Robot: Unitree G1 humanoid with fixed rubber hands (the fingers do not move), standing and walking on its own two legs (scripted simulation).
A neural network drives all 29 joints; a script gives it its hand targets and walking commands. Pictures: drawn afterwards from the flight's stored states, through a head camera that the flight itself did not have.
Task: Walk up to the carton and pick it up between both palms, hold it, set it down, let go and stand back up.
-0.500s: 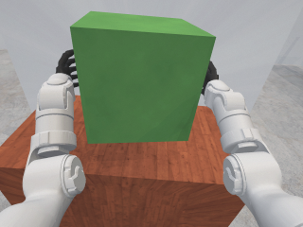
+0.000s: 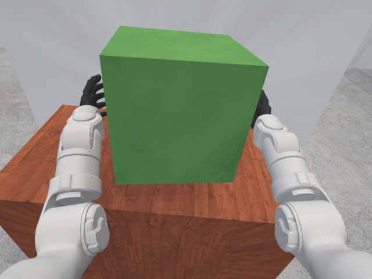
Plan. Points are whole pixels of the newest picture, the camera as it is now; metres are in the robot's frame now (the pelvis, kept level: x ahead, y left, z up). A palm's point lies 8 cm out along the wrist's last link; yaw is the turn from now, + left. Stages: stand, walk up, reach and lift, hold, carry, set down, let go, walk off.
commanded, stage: set down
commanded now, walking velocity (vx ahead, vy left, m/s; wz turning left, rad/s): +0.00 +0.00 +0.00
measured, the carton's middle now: (176, 103) +0.47 -0.01 +0.19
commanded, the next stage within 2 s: none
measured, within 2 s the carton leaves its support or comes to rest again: neither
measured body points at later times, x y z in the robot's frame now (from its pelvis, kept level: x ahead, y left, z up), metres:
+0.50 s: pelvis +0.00 +0.00 +0.00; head -0.03 +0.02 +0.45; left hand +0.43 +0.17 +0.18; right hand +0.41 -0.20 +0.18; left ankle -0.01 +0.14 -0.75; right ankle +0.00 -0.09 -0.75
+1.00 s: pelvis +0.00 +0.00 +0.00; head +0.00 +0.02 +0.45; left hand +0.44 +0.17 +0.14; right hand +0.42 -0.20 +0.14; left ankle -0.01 +0.14 -0.75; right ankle +0.00 -0.09 -0.75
